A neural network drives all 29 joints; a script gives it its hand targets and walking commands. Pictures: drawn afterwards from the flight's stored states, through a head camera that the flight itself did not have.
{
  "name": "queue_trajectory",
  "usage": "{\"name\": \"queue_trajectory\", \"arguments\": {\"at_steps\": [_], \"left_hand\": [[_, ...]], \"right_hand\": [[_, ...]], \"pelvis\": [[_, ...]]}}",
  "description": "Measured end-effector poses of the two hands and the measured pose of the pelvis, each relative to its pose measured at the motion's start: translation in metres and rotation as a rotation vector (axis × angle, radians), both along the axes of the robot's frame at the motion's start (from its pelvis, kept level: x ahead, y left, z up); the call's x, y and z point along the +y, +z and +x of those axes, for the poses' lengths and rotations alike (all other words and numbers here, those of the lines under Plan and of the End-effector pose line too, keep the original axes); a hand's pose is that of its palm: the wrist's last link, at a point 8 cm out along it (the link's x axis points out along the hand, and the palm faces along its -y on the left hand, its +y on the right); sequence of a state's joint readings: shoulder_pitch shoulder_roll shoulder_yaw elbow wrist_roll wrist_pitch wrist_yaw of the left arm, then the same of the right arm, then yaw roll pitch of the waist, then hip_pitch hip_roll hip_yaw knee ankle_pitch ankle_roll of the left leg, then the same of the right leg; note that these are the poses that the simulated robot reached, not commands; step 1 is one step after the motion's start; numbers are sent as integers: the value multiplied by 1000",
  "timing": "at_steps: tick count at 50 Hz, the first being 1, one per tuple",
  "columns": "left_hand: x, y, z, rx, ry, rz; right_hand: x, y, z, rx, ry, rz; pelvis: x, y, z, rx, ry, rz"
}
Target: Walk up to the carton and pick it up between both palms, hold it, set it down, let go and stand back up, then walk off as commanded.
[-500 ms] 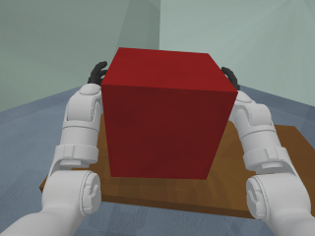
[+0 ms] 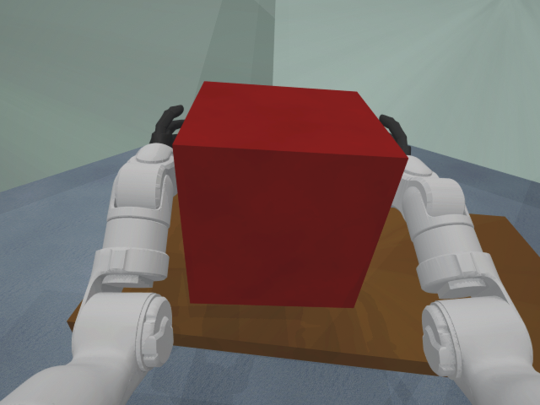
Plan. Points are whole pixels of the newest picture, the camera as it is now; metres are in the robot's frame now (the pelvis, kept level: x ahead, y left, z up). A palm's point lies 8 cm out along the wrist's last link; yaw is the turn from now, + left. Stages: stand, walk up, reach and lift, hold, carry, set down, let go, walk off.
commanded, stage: hold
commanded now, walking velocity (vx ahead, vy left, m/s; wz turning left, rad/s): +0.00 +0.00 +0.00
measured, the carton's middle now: (277, 192) +0.37 +0.01 +0.21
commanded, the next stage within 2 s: set down in 0.30 s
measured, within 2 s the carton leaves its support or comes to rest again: neither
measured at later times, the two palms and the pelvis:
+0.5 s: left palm (162, 145) +0.36 +0.17 +0.29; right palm (395, 160) +0.37 -0.16 +0.27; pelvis +0.00 +0.00 +0.00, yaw +0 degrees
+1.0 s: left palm (171, 167) +0.41 +0.18 +0.23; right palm (374, 172) +0.43 -0.15 +0.22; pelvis +0.02 +0.00 +0.00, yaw +0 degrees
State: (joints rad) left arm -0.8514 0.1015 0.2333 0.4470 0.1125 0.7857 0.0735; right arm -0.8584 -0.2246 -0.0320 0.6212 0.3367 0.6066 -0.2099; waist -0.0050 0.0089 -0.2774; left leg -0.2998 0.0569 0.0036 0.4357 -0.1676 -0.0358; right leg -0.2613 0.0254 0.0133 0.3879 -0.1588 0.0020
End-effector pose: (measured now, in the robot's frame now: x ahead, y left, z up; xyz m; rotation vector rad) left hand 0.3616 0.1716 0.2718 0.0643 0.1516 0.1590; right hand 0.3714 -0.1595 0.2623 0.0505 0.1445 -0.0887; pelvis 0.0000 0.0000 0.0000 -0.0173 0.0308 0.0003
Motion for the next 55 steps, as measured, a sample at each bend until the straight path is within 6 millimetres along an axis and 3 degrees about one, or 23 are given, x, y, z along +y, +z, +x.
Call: {"name": "queue_trajectory", "arguments": {"at_steps": [20,27,31,39,49,55], "left_hand": [[0,1,0,-6,0,2],[2,24,2,-99,-1,33],[5,32,6,-123,-4,63],[6,2,28,-77,-7,86],[7,-41,46,-70,18,24],[9,-50,45,-65,33,22]], "right_hand": [[0,1,0,-6,0,1],[1,11,4,-100,10,-26],[5,7,11,-128,25,-56],[7,-31,32,-88,35,-68],[7,-39,54,-91,35,-65],[9,-39,57,-90,43,-44]], "pelvis": [[0,0,0,0,0,0],[0,0,0,0,0,0],[0,0,-1,-7,0,0],[0,0,1,-8,0,0],[0,2,15,17,1,-1],[1,3,18,16,1,-3]]}}
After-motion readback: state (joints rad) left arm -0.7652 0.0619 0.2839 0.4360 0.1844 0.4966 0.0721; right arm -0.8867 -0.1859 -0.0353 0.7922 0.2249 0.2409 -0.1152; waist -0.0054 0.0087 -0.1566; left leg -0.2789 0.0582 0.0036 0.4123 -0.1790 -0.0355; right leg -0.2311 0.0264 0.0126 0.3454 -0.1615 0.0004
